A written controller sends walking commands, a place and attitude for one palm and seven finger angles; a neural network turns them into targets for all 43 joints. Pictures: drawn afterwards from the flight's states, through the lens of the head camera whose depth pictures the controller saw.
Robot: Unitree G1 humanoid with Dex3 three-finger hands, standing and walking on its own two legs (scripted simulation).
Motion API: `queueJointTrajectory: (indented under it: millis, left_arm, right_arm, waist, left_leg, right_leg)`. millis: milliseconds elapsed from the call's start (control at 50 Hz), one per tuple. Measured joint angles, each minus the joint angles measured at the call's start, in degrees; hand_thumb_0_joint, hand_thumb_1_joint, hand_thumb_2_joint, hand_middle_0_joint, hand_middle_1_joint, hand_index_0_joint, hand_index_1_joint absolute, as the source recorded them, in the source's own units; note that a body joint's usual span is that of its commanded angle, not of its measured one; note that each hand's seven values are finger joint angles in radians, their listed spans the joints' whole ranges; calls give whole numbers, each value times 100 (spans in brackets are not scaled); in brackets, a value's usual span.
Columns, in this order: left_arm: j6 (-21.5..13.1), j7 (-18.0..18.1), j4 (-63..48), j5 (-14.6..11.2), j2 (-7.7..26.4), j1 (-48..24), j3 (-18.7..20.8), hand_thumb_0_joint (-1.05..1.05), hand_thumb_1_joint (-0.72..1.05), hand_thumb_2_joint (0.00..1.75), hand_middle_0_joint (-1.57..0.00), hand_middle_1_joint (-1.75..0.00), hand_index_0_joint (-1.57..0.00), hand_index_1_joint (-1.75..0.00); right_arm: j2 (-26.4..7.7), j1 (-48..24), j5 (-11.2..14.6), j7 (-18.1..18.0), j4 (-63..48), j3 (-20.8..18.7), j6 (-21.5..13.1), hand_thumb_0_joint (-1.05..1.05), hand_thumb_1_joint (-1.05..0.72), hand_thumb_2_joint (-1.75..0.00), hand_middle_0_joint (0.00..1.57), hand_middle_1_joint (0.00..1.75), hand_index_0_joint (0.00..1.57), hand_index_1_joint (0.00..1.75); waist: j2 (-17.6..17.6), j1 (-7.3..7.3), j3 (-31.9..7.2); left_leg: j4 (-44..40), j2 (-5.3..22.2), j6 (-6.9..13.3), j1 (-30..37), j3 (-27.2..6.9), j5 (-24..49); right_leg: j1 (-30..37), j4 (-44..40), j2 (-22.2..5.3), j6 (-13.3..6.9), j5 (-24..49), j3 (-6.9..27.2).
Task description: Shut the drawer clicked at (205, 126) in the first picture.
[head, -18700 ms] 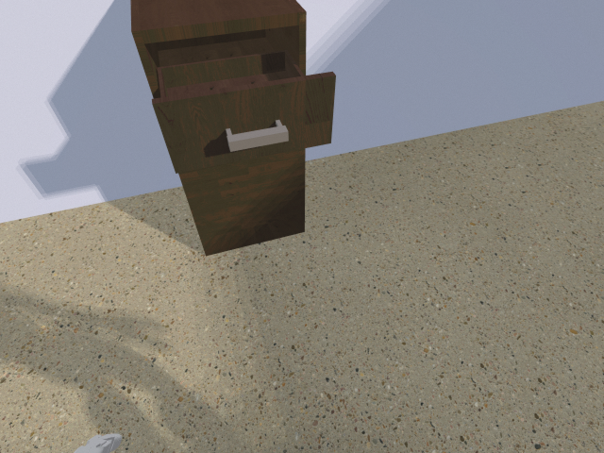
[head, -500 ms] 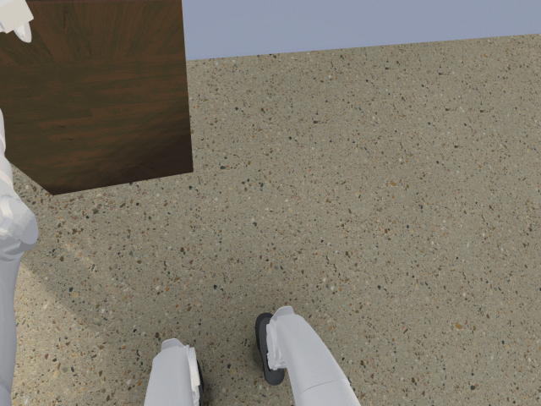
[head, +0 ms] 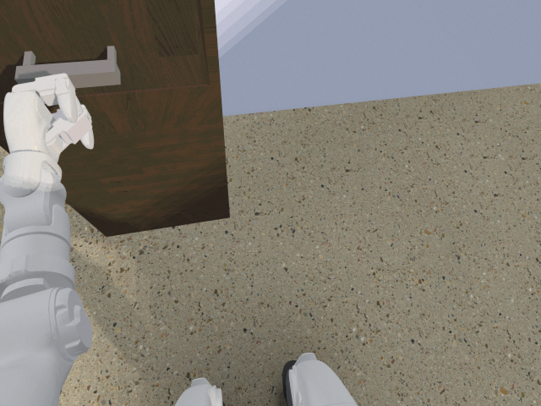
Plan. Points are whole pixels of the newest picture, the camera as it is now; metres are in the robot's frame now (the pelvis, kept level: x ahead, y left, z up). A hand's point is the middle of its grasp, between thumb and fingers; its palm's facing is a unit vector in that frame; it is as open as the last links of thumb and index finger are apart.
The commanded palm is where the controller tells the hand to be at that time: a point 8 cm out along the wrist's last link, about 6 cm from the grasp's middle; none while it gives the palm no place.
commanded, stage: draw the hand back to the body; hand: left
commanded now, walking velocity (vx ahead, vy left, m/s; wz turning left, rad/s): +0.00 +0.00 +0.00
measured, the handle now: (71, 65) +0.61 +0.25 +0.05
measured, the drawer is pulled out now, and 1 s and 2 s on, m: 0.00 0.00 0.00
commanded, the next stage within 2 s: step back with the hand held close in 1.20 s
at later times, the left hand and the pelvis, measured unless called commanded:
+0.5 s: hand (1, 234) +0.32 +0.23 +0.14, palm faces +0.24 -0.94 -0.23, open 3.3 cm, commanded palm +0.27 +0.27 +0.16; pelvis +0.01 +0.00 +0.04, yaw +3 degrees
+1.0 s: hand out of the picture +0.17 +0.24 +0.21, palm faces +0.45 -0.81 -0.37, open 3.3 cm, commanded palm +0.10 +0.28 +0.23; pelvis -0.01 -0.01 +0.06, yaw +3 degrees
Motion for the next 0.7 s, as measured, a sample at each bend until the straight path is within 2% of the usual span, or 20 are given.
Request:
queueJointTrajectory:
  millis: [120, 220, 340, 400, 480, 580, 700]
  left_arm:
    - [250, 3, -1135, -413, -556, 1352, -362, 2, 90, 90, -140, -160, -140, -160]
    - [327, -20, -1880, -617, -806, 2143, -668, 2, 90, 90, -140, -160, -140, -160]
    - [632, -156, -2690, -798, -1048, 2844, -1000, 2, 90, 90, -140, -160, -140, -160]
    - [925, 397, -3279, -288, -1017, 3222, -1344, 2, 90, 90, -140, -160, -140, -160]
    - [1268, 1033, -3951, 32, -1059, 3748, -1646, 2, 90, 90, -140, -160, -140, -160]
    - [1478, 1411, -4623, 150, -1125, 4313, -1709, 2, 90, 90, -140, -160, -140, -160]
    - [1524, 1561, -5397, 175, -1127, 4962, -1617, 2, 90, 90, -140, -160, -140, -160]
  right_arm:
    - [39, -109, 202, -71, -19, -36, -176, 1, -91, -90, 20, 30, 20, 30]
    - [30, -443, 280, -168, 39, -92, -400, 1, -91, -90, 20, 30, 20, 30]
    - [-12, -838, 359, -296, 21, -83, -631, 1, -91, -90, 20, 30, 20, 30]
    - [34, -1048, 347, -372, 6, -93, -667, 1, -91, -90, 20, 30, 20, 30]
    - [100, -1290, 357, -490, 13, -19, -682, 1, -91, -90, 20, 30, 20, 30]
    - [174, -1457, 331, -600, 71, 109, -783, 1, -91, -90, 20, 30, 20, 30]
    - [234, -1475, 268, -637, 169, 194, -955, 1, -91, -90, 20, 30, 20, 30]
  waist:
    - [0, 345, -106]
    - [21, 551, -118]
    - [60, 799, -62]
    - [48, 916, 63]
    - [34, 1048, 250]
    - [36, 1184, 459]
    - [69, 1281, 630]
  left_leg:
    - [-657, -43, -14, 968, -25, 121]
    - [-935, -91, -30, 1560, -94, 153]
    - [-1210, -183, -25, 2158, -146, 238]
    - [-1466, -245, -10, 2557, -117, 363]
    - [-1949, -303, -1, 3142, -78, 620]
    - [-2464, -330, -9, 3779, -70, 889]
    - [-2872, -323, -32, 4294, -83, 1106]
  right_leg:
    - [939, -554, -10, -2, 59, -3]
    - [1533, -751, -57, -5, 58, -75]
    - [2129, -933, -148, 21, 78, -126]
    - [2488, -1094, -202, 38, 145, -98]
    - [3023, -1465, -246, 37, 338, -64]
    - [3632, -1904, -260, 22, 560, -65]
    - [4143, -2285, -244, -2, 750, -89]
